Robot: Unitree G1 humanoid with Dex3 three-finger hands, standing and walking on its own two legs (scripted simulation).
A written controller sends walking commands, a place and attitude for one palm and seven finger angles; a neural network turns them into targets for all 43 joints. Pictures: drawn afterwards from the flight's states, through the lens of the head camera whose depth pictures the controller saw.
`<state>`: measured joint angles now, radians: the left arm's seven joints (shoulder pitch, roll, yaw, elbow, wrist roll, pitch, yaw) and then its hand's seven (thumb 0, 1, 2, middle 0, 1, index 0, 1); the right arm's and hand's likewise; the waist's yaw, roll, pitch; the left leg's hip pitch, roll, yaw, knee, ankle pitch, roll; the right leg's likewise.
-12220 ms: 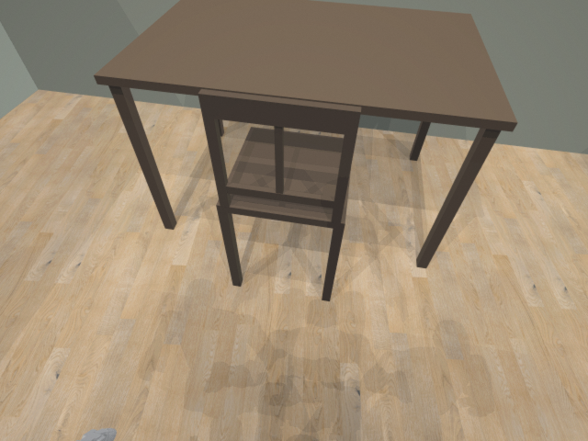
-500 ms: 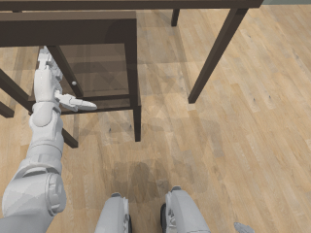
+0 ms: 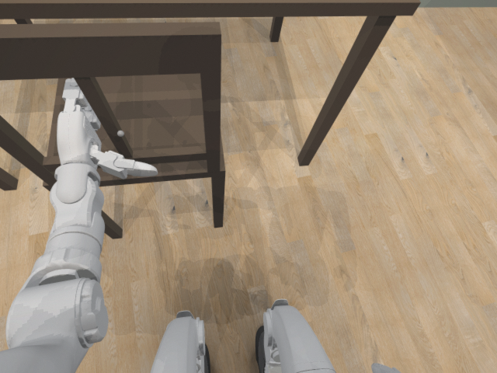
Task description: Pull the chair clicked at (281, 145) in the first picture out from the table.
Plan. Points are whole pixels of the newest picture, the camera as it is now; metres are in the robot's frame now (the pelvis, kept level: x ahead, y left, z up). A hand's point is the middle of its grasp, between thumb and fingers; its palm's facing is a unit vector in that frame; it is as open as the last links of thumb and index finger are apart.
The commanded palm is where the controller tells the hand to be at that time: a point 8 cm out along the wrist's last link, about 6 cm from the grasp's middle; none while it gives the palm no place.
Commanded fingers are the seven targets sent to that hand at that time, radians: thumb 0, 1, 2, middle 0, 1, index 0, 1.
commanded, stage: hook a spindle and tug to test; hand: left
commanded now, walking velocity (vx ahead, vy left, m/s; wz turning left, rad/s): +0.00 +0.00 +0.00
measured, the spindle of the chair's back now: (109, 121) +0.52 +0.20 +0.00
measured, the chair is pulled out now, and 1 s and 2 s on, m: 0.00 0.00 0.07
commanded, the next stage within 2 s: step backward, pulling the chair out in 1.54 s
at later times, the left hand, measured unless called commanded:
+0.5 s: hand (121, 133) +0.48 +0.17 +0.03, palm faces +0.09 -1.00 -0.03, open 14.1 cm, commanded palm +0.45 +0.21 +0.03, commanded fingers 0.00 0.00 0.52 -0.48 -1.40 -0.48 -1.40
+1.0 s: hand (119, 130) +0.49 +0.17 +0.03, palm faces +0.09 -1.00 -0.02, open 5.2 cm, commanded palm +0.45 +0.21 +0.03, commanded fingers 0.00 0.90 0.90 -0.50 -1.45 -0.50 -1.45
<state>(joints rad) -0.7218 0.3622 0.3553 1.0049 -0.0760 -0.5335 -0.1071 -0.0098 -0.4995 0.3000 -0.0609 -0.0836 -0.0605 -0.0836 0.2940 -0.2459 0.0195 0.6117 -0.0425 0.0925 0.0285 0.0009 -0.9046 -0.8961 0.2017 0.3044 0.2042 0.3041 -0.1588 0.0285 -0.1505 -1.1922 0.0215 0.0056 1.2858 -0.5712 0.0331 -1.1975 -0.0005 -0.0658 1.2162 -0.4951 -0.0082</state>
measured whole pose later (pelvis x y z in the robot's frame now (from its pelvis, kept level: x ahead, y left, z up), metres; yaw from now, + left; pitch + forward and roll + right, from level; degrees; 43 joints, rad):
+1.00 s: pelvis +0.01 +0.00 +0.00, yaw +0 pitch +28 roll -3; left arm -0.72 0.35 0.33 0.99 -0.10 -0.53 -0.09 0.01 0.73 0.82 -0.45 -1.40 -0.43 -1.44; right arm 0.29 -0.24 0.01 0.61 -0.04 0.11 0.04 0.00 -0.91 -0.90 0.20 0.30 0.20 0.30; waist -0.14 0.02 -0.15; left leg -1.18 0.02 0.00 1.28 -0.58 0.03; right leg -1.18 0.00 -0.07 1.21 -0.51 -0.01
